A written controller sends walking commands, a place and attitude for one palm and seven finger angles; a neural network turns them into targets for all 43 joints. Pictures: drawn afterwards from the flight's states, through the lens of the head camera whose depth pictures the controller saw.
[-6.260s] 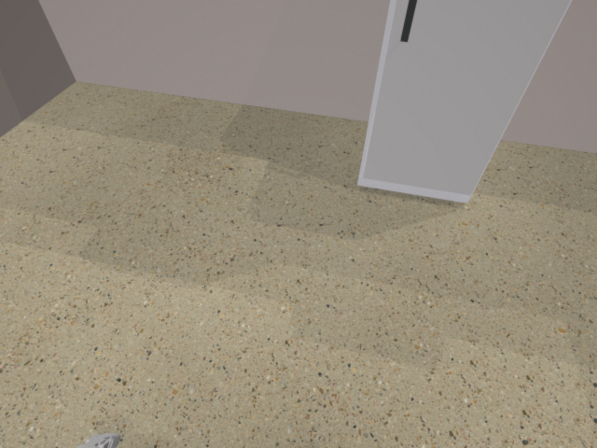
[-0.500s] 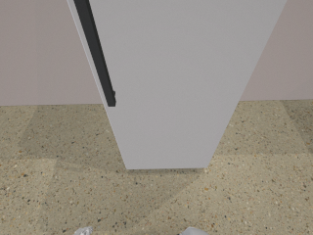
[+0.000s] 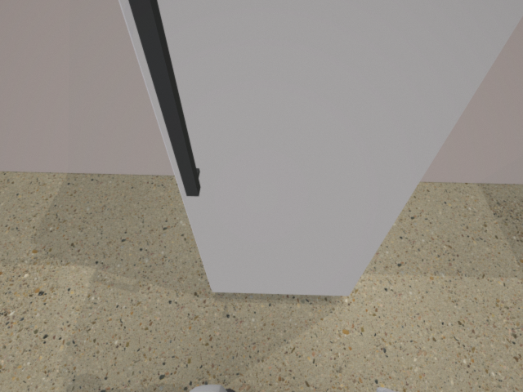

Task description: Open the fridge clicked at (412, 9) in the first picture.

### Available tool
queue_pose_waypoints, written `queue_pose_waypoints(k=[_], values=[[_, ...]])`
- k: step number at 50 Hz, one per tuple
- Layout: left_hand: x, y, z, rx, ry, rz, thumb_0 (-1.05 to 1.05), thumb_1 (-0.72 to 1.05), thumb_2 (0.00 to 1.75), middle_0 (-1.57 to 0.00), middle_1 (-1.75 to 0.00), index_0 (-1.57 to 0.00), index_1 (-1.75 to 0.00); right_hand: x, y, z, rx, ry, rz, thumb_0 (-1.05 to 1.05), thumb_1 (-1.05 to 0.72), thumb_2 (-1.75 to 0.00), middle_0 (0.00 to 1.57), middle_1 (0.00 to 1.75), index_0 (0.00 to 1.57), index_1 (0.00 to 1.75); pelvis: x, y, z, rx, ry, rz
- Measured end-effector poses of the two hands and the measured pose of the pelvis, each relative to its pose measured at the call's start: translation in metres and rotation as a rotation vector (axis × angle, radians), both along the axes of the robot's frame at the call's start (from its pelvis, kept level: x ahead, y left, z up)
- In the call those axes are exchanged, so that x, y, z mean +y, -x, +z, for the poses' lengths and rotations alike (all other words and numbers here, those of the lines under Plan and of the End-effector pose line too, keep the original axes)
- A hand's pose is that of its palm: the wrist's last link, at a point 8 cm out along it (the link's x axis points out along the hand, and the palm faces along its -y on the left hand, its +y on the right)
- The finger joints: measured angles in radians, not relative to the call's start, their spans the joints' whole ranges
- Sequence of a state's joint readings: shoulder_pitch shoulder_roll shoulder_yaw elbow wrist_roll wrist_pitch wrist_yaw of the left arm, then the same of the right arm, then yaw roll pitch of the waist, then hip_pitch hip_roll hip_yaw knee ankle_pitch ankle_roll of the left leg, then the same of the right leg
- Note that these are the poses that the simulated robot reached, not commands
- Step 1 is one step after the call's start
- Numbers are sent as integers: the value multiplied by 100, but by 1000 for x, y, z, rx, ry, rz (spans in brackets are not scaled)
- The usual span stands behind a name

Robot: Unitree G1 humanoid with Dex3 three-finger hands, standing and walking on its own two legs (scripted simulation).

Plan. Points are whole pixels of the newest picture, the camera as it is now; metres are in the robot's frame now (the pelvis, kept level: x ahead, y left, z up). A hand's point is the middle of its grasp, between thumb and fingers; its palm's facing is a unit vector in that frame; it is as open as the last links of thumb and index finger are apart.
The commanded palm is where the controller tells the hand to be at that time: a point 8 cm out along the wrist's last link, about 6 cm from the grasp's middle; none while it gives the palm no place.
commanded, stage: come to a stop and stand still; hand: left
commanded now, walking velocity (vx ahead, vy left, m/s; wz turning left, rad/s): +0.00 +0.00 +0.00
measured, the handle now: (174, 99) +0.47 +0.18 +0.19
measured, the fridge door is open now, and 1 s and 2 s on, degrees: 0 0 0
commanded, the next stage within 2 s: none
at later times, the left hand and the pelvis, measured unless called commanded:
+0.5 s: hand out of the picture -0.02 +0.16 -0.17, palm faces +0.05 -0.98 -0.20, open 7.4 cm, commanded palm none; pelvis -0.07 -0.03 +0.00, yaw +2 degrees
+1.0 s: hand out of the picture -0.20 +0.19 -0.18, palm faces +0.09 -0.97 -0.20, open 7.4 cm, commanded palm none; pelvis -0.16 +0.02 +0.00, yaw +2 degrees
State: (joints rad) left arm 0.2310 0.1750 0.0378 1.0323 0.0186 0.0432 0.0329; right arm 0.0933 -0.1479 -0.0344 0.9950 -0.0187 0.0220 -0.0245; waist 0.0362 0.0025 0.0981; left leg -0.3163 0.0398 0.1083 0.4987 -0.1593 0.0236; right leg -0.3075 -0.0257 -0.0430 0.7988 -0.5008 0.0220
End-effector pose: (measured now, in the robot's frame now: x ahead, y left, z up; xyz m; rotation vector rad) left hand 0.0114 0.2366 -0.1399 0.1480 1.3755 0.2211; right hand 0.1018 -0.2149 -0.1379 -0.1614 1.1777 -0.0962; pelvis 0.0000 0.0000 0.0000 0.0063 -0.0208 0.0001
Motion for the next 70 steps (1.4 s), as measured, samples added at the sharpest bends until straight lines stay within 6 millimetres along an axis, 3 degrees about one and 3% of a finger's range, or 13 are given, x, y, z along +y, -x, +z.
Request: queue_pose_waypoints(k=[5,12,18,25,37,42,49,52,54,57,60,65,70], values=[[-10,17,6,-25,-50,-37,1,90,90,-20,-29,-19,-30,-22,15,-10,-30,-23,-3,0,-91,-90,21,30,21,30,-19,14,-7,-9,-2,8],[-29,28,6,-128,-47,-29,1,90,90,-20,-29,-20,-30,-51,51,-5,-22,21,-36,0,-91,-90,20,30,20,30,-31,28,-9,-31,7,32],[-34,28,-6,-191,7,-47,1,90,90,-20,-29,-20,-30,-55,86,4,-21,57,-41,0,-91,-90,20,30,20,29,-31,49,-10,-53,19,35],[-29,42,3,-218,20,-65,1,90,90,-20,-29,-20,-30,-48,132,13,15,60,-33,0,-91,-90,20,30,20,30,-26,74,0,-53,25,28],[3,114,-3,-101,5,-42,1,90,90,-20,-29,-20,-30,-33,215,9,141,71,-73,0,-91,-90,20,30,20,30,-8,110,1,-45,41,30],[12,142,-6,-66,17,-32,1,90,90,-20,-29,-20,-30,-23,242,9,179,78,-83,0,-91,-90,20,30,20,30,4,127,0,-53,46,27],[8,209,-7,1,26,26,1,90,90,-20,-29,-19,-30,-14,238,-1,134,63,-60,0,-91,-90,20,30,20,30,15,154,-3,-75,45,23],[5,243,-6,59,44,42,1,90,90,-20,-29,-19,-30,-6,234,6,85,51,-70,0,-91,-90,20,30,20,30,20,168,1,-70,44,22],[9,254,-9,86,52,38,1,90,90,-20,-29,-20,-30,-2,236,11,46,49,-85,0,-91,-90,20,30,20,30,24,177,2,-61,37,18],[22,252,-17,61,54,25,1,90,90,-20,-29,-20,-30,8,254,14,18,63,-97,0,-91,-90,20,30,20,30,33,187,-1,-48,35,16],[36,240,-24,-2,66,22,1,90,90,-20,-29,-20,-30,24,285,8,58,82,-87,0,-91,-90,20,30,20,30,46,202,-7,-36,48,24],[53,216,-8,-103,77,-9,1,90,90,-20,-29,-19,-30,52,344,15,182,62,-107,0,-91,-90,20,30,20,30,57,218,7,-25,53,23],[64,209,5,-131,80,-38,1,90,90,-20,-29,-19,-30,65,380,24,232,53,-159,0,-91,-90,21,30,21,30,64,225,16,0,71,22]])
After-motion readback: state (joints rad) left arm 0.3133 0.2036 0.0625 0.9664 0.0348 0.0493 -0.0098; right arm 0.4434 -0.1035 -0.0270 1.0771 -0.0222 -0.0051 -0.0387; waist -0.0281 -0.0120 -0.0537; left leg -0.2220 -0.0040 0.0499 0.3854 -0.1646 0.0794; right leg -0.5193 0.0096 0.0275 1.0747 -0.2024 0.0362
